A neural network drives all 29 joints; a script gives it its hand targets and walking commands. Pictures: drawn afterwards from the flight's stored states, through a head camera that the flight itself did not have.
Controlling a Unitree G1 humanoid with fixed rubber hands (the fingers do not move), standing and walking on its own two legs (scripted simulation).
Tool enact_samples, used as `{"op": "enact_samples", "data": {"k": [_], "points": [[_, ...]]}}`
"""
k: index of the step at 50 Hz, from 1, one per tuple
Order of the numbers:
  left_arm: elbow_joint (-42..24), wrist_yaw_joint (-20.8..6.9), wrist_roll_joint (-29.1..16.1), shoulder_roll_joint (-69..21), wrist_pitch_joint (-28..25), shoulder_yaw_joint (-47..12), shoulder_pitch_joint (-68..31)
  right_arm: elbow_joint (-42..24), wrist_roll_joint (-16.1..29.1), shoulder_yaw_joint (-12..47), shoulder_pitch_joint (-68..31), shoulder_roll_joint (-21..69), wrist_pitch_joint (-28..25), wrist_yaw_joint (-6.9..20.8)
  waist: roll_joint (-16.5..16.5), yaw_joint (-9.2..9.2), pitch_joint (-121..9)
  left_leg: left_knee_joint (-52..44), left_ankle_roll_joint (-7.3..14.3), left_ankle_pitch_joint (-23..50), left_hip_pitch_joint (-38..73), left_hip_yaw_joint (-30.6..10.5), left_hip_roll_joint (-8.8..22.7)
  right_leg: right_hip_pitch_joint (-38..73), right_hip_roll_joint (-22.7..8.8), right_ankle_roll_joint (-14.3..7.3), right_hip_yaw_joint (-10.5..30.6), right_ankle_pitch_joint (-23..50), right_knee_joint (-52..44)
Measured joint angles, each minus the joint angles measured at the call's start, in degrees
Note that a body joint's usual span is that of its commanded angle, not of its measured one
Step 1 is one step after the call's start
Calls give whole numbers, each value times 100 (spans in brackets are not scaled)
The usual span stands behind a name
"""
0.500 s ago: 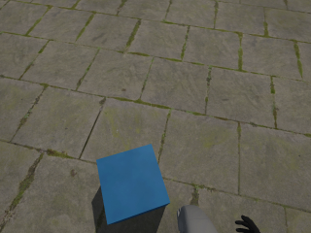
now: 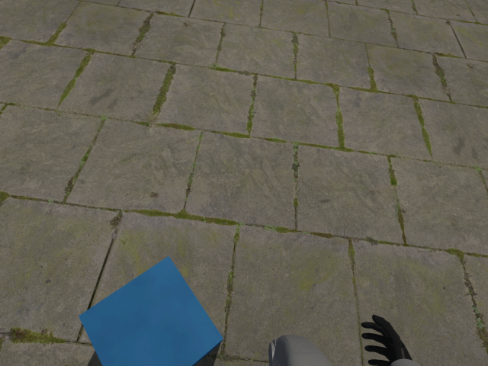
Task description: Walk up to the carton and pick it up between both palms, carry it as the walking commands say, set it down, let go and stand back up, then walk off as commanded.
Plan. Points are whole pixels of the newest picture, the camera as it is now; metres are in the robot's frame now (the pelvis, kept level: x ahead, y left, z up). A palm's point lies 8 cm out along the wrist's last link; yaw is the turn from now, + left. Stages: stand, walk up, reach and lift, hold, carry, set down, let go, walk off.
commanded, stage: walk up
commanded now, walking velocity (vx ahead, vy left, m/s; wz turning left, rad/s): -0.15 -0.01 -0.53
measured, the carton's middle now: (158, 331) +0.20 +0.23 -0.60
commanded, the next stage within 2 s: none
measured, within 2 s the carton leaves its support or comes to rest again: neither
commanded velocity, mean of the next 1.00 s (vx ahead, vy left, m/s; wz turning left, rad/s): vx -0.04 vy -0.01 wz -0.38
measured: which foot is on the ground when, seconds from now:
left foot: down 0.00-0.14, up 0.16-0.38, down 0.40-0.76, up 0.78-1.00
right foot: up 0.00-0.06, down 0.08-0.42, up 0.44-0.70, down 0.72-1.00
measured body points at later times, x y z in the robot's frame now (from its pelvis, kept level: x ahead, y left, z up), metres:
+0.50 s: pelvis +0.25 +0.02 +0.01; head +0.35 +0.05 +0.45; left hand +0.28 +0.27 -0.16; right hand +0.42 -0.24 -0.09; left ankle +0.22 +0.12 -0.70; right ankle +0.09 -0.09 -0.61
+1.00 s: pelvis +0.47 +0.00 +0.01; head +0.54 +0.00 +0.46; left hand +0.73 +0.13 -0.12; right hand +0.39 -0.24 -0.12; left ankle +0.51 +0.10 -0.69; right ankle +0.45 -0.12 -0.70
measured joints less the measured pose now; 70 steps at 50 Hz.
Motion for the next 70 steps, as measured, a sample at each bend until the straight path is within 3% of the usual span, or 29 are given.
{"op": "enact_samples", "data": {"k": [1, 4, 6, 7, 10, 12, 16, 19, 20, 21, 23, 26, 29, 32, 36, 37, 39, 41, 43, 46, 50, 52, 54, 56, 60, 62, 65, 70], "points": [[-30, -41, -10, 32, 13, 4, -120, 58, 18, 9, 103, -4, 26, -7, -11, -64, 13, -193, 9, 169, 165, 19, -59, -106, -39, 15, -28, 191, -314], [-259, -110, -102, 132, -128, -44, -409, 431, 56, 2, 455, -35, 140, 66, 54, -122, 50, -615, -84, -555, 721, 96, -137, -45, 1, -64, -251, 982, -2025], [-414, -94, -90, 167, -258, -70, -653, 767, 147, -7, 670, -4, 225, 116, 202, -193, 132, -374, -30, -441, 786, 45, 3, 231, 62, -532, -447, 1106, -2267], [-563, -75, -89, 186, -355, -103, -690, 908, 209, -18, 711, 8, 307, 151, 240, -145, 145, 234, -30, 5, 617, -115, -11, 342, 81, -610, -477, 1057, -2341], [-906, -3, -8, 311, -580, -49, -559, 1023, 288, -31, 507, 42, 437, 149, 133, 3, 238, 2727, -77, -391, -167, -805, -579, 654, 108, -625, -289, 1002, -2633], [-975, 113, 117, 397, -562, 15, -382, 895, 233, -57, 266, 90, 373, 121, 60, 71, 275, 3375, -61, -551, -672, -973, -739, 917, 169, -595, -168, 1065, -3009], [-882, 214, 168, 469, -525, 67, 42, 307, 218, -79, -448, 161, 311, 145, -88, 204, 544, 2010, -188, -397, -1430, -1196, -700, 1469, 291, -581, 135, 1218, -3740], [-691, 182, 118, 388, -441, 22, 400, -78, 305, -37, -880, 130, 240, 183, -139, 301, 644, 334, -263, 320, -1711, -1291, -610, 1760, 309, -494, 326, 1030, -3822], [-624, 165, 82, 350, -391, -1, 540, -181, 323, -11, -950, 129, 197, 191, -168, 332, 606, -229, -203, 849, -1678, -1241, -589, 1752, 294, -453, 396, 884, -3598], [-559, 148, 51, 342, -322, -7, 625, -278, 311, -2, -1001, 188, 148, 191, -294, 406, 577, -210, -31, 1001, -1623, -1067, -608, 1539, 234, -377, 512, 915, -2990], [-486, 124, -1, 261, -190, -23, 699, -492, 278, 84, -971, 252, 79, 201, -350, 482, 470, 63, 179, 635, -1471, -771, -520, 928, 290, -233, 605, 373, -1344], [-446, 52, -7, 118, -101, -91, 536, -583, 206, 126, -678, 306, 7, 132, -190, 336, 257, 52, 243, 254, -1015, -516, -391, 133, 287, -60, 342, 54, 443], [-531, -55, 8, 111, -60, -147, 110, -421, 171, 129, -201, 334, 2, 24, -68, 82, 178, -283, 314, 98, -405, -305, -388, -446, 178, 103, 171, 380, 839], [-724, -156, -6, 216, -94, -203, -413, -12, 170, 75, 396, 236, 27, 9, 71, -175, 160, -704, 221, -33, 220, -166, -439, -717, 80, 116, 51, 884, -42], [-1093, -206, -35, 461, -254, -309, -983, 617, 213, -29, 1192, -16, 155, 11, 238, -442, 138, -945, 163, -355, 912, 23, -507, -408, 140, -153, -103, 1716, -2562], [-1187, -202, -29, 505, -328, -316, -1087, 742, 234, -62, 1354, -100, 192, 13, 334, -505, 177, -641, 149, -479, 947, 40, -425, -277, 224, -416, -154, 2468, -2800], [-1398, -155, -7, 554, -480, -306, -1266, 895, 262, -167, 1452, -226, 310, 30, 499, -675, 327, 905, 92, -281, 462, -349, -381, -219, 302, -695, -230, 2287, -2449], [-1514, -60, 0, 540, -552, -269, -1346, 925, 190, -231, 1401, -290, 371, 46, 547, -804, 409, 2422, 9, -241, -196, -813, -561, -85, 336, -710, -234, 1941, -2345], [-1514, 39, 52, 457, -528, -290, -1356, 891, 67, -250, 1275, -278, 381, 33, 570, -858, 445, 3119, -75, -103, -746, -1009, -589, 126, 389, -604, -217, 1878, -2489], [-1367, 118, 85, 292, -486, -373, -1244, 734, -28, -185, 1037, -99, 368, 37, 463, -877, 458, 2656, -174, 89, -1278, -1097, -441, 489, 446, -577, -161, 1875, -2817], [-1113, 70, 94, 40, -411, -502, -932, 477, 16, -22, 779, 160, 267, 85, 241, -769, 411, 762, -199, 220, -1433, -1163, -347, 818, 435, -482, 26, 1804, -3027], [-999, 37, 38, 0, -319, -544, -665, 395, 32, 57, 737, 283, 199, 81, 9, -636, 255, 297, 37, 823, -1304, -972, -412, 794, 353, -381, 263, 1632, -2808], [-847, 15, -77, -29, -175, -524, -405, 309, 36, 120, 783, 381, 160, 95, -88, -509, -11, 306, 281, 714, -1243, -706, -387, 501, 414, -303, 408, 848, -2067], [-712, 15, -110, -27, -99, -516, -245, 243, 17, 115, 805, 452, 147, 79, -46, -461, -112, 207, 367, 586, -1093, -525, -318, 171, 498, -242, 308, 310, -1018], [-534, -40, -105, 31, -54, -411, -153, 263, -5, 109, 888, 518, 131, -6, 34, -365, -123, -229, 431, 610, -704, -114, -329, -316, 342, -67, 25, 709, 81], [-446, -73, -84, 42, -36, -349, -168, 307, 26, 91, 980, 477, 156, -23, 150, -350, -123, -433, 482, 637, -537, 46, -367, -366, 209, 8, -89, 871, -62], [-445, -91, -1, 30, 3, -268, -138, 320, 57, 45, 1259, 361, 200, -40, 361, -311, -245, -636, 528, 621, -394, 255, -418, -168, 20, 72, -175, 888, -1104], [-509, -94, 16, 54, -16, -237, -73, 363, 72, -143, 1657, 144, 264, -6, 574, -302, -358, -484, 523, 295, -229, 664, -451, 439, -146, -127, -243, 1007, -2672]]}}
